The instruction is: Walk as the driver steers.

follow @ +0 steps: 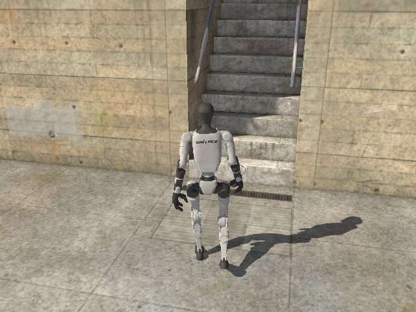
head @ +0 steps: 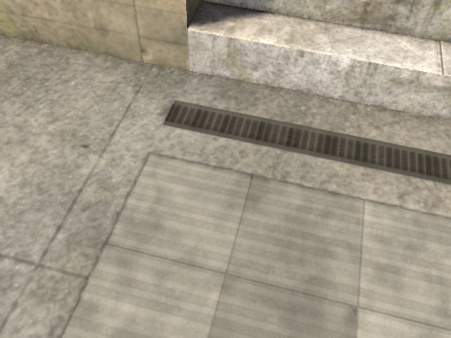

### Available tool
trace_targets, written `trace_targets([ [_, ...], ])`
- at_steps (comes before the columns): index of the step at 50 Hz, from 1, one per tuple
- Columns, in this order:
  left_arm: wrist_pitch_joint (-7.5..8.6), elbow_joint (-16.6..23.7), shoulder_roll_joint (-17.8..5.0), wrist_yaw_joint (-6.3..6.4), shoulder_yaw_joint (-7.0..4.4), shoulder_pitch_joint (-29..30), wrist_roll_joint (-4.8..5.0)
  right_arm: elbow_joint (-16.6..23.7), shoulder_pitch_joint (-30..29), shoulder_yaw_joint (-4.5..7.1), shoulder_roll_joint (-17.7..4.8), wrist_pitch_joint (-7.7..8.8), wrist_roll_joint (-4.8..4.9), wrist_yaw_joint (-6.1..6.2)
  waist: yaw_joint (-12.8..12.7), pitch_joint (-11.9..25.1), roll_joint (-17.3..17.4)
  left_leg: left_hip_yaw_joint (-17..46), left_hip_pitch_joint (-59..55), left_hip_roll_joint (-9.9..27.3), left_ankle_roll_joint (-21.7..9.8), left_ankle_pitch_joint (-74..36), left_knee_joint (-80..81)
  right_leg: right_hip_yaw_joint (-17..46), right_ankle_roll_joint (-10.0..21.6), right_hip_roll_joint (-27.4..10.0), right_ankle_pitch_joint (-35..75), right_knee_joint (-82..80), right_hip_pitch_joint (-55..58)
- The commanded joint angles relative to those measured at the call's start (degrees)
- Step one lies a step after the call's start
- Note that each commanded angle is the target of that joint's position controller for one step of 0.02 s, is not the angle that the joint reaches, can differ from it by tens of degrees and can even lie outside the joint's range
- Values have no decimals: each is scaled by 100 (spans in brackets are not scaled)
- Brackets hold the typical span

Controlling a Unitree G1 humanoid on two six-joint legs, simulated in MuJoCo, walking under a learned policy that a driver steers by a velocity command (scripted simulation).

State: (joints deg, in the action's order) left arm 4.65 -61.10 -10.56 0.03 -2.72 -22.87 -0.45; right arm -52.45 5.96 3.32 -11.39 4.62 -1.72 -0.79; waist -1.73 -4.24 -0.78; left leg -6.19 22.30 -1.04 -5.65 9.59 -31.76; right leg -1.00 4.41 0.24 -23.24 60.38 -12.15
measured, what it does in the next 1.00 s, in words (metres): walks ahead, turning right: right foot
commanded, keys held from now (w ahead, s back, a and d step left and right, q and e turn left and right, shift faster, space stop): w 0.12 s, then w+e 0.42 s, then e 0.36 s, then no key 0.10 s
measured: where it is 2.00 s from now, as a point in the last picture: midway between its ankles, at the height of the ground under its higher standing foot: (255, 320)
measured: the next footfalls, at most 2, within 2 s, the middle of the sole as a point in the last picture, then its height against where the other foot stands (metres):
right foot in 0.50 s outside the picture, level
left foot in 1.06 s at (240, 277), level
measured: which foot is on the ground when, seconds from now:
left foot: down 0.00-0.52, up 0.54-1.00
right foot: up 0.00-0.48, down 0.50-1.00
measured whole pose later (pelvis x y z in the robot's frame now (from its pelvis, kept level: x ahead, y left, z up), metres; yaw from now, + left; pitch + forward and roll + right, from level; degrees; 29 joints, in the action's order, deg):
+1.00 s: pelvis +0.46 -0.05 +0.01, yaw -26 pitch +1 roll -1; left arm -0.1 -50.1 -15.5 1.6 -4.4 -19.4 -1.1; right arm -44.1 4.5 1.4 -14.3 0.7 -0.9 1.1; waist -3.9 -3.8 1.7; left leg 1.7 30.5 0.2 0.7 12.0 -42.0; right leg 9.8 6.2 10.1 -17.8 25.0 -6.6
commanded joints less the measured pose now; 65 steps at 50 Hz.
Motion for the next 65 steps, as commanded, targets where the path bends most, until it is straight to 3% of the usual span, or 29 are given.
trace_targets([
  [1, 57, 410, -399, -47, -106, 118, -51, -114, 846, 118, -514, 32, 80, 2, 228, 344, 284, 2355, -1720, 1724, -699, 451, 2126, 322, 119, -473, 653, 925, -2118],
  [3, -96, 346, -238, -104, -91, -67, -175, -264, 989, 28, -280, 105, 96, 50, 2, 267, 448, 1705, -1233, 1397, -511, -283, 2274, 262, 12, -584, 830, 550, -1655],
  [8, -273, 618, -284, -175, -101, 720, -143, -474, 1654, 48, -540, 196, 92, 93, 40, 29, 384, 1092, -1480, 1261, -499, -999, 2539, 98, -179, -674, 1558, -44, -2426],
  [13, -251, 940, -248, -208, -45, 1655, -62, -566, 2066, -20, -439, 214, 74, 145, 249, -202, 393, 461, -1887, 1200, -253, -1538, 2614, 96, -161, -460, 2339, -1231, -2757],
  [19, -197, 1312, -188, -240, 35, 2442, -99, -758, 2481, -30, -488, 199, 39, 270, 431, -336, 405, -131, -2815, 1437, -200, -2986, 2200, -509, 120, -241, 2145, -2393, -2569],
  [22, -183, 1257, -320, -196, -44, 1985, -115, -739, 2301, 19, -708, 146, 28, 346, 145, 34, 604, -419, -3144, 1529, -133, -5391, 1131, -860, 454, 208, 1365, -2577, -1763],
  [24, -143, 942, -545, -158, -184, 882, -139, -666, 2149, 70, -872, 58, 20, 338, -307, 660, 664, -550, -2949, 1521, -114, -5707, -594, -906, 758, 551, 1110, -2939, -524],
  [25, -117, 727, -831, -125, -318, 61, -223, -526, 1960, 79, -910, 51, 64, 303, -738, 1050, 471, -621, -1986, 1414, 7, -4587, -2006, -308, 1035, 259, 1144, -3323, 772],
  [26, -139, 765, -1440, -54, -501, -333, -267, -180, 1977, 6, -501, 84, 181, 207, -700, 1632, -581, -722, 42, 687, 266, -957, -4254, 2110, 1728, -1374, 933, -3510, 2367],
  [27, -215, 805, -1604, -92, -521, -114, -115, 106, 1719, 55, -605, 139, 161, 137, -448, 1903, -785, 384, 1473, -238, 344, 1991, -5392, 4438, 2263, -2098, 1414, -4315, 2884],
  [28, -245, 819, -1481, -74, -485, 261, -3, 261, 1178, 65, -696, 190, 122, 116, -330, 1068, -202, 850, 1993, 244, 304, 1446, -5229, 3422, 2039, -1931, 2003, -4377, 2255],
  [29, -226, 880, -1182, -58, -408, 575, 13, 302, 1104, 51, -676, 238, 159, 123, -136, 577, 132, 793, 1783, 424, 350, 1037, -4803, 2715, 1801, -1776, 3148, -4427, 1476],
  [30, -197, 938, -975, -41, -345, 813, 14, 236, 1210, 63, -627, 200, 124, 159, 133, 317, 446, 776, 1405, 555, 425, 967, -4367, 2114, 1531, -1472, 4215, -4427, 860],
  [32, -128, 975, -811, -3, -263, 938, 65, 244, 1416, 59, -523, -48, -53, 178, 396, 351, 280, 764, 809, 623, 618, 1007, -3767, 1359, 1247, -1007, 5257, -4370, 228],
  [34, -74, 963, -1019, -2, -291, 755, 45, 360, 1348, 52, -465, -224, -61, 168, 435, 483, 93, 643, 789, 518, 757, 836, -3391, 1124, 1161, -774, 6149, -4246, 163],
  [36, -111, 1000, -1171, 10, -321, 572, 32, 517, 1088, 44, -491, -299, -42, 160, 360, 621, -78, 567, 943, 460, 834, 529, -3009, 1048, 1003, -623, 6465, -4128, 258],
  [41, -296, 1118, -1197, 93, -314, 150, 42, 963, 149, 12, -671, -385, 17, 162, -4, 736, -339, 652, 1416, 393, 870, -58, -2200, 1395, 595, -557, 6110, -3877, 806],
  [47, -431, 1278, -1271, 179, -341, -25, -65, 1206, -292, -59, -822, -355, 80, 197, -188, 598, -389, 834, 1475, 203, 701, 188, -1339, 1961, 678, -783, 6047, -3447, 1436],
  [50, -454, 1386, -1272, 181, -327, 227, -99, 1118, 102, -63, -903, -288, 103, 228, -15, 552, -439, 827, 497, 63, 468, 406, -510, 2068, 536, -714, 5989, -3096, 1145],
  [51, -443, 1433, -1297, 172, -324, 398, -63, 1037, 391, -52, -933, -261, 97, 247, 152, 567, -438, 756, -115, -21, 373, 224, 36, 2056, 399, -582, 5911, -2871, 924],
  [52, -408, 1480, -1300, 158, -308, 579, 28, 941, 765, -40, -946, -201, 55, 274, 418, 645, -293, 777, -953, 40, 257, -719, 835, 1990, 201, -362, 5593, -2437, 608],
  [53, -343, 1659, -1078, 139, -223, 509, 94, 961, 1103, 13, -1270, -133, 11, 326, 465, 1180, 452, 1801, -2072, 1139, -69, -2925, 873, 1690, -48, 24, 3858, -1424, 62],
  [54, -383, 1606, -844, 177, -215, -253, 124, 1107, 924, 40, -1593, -208, 96, 314, 90, 1568, 1483, 3324, -2689, 2628, -1085, -6039, 712, 910, -225, 1171, -1291, 2, -842],
  [55, -491, 1425, -1142, 206, -262, -480, -82, 1028, 1111, -11, -1335, -276, 221, 258, 38, 1739, 1027, 3733, -2216, 2756, -1457, -5634, 793, 946, -245, 963, -1699, 666, -902],
  [56, -572, 1328, -1187, 194, -273, -209, -124, 1085, 788, -91, -1025, -291, 204, 244, -14, 1230, 565, 3254, -1755, 2397, -1352, -4411, 944, 1046, -299, 789, -1271, 930, -1005],
  [57, -635, 1356, -1157, 168, -253, 138, -122, 1132, 459, -164, -797, -324, 154, 239, -17, 845, 357, 2647, -1295, 1933, -1025, -3254, 1190, 1035, -366, 650, -926, 679, -1013],
  [58, -699, 1385, -1099, 125, -233, 300, -82, 1153, 257, -203, -752, -348, 95, 247, -68, 676, 594, 2241, -1079, 1575, -740, -2440, 1405, 1010, -446, 543, -677, 345, -932],
  [60, -781, 1291, -990, 48, -170, 232, -36, 1065, 251, -204, -832, -361, 32, 254, -84, 665, 929, 1701, -864, 1139, -526, -2010, 1544, 762, -572, 582, -370, -136, -564],
  [65, -867, 1176, -837, 92, -18, 612, -27, 811, 559, -162, -1040, -391, 53, 216, 130, 678, 1020, 1851, -992, 1135, -516, -159, 1778, 375, -548, 370, -402, -1907, -124],
])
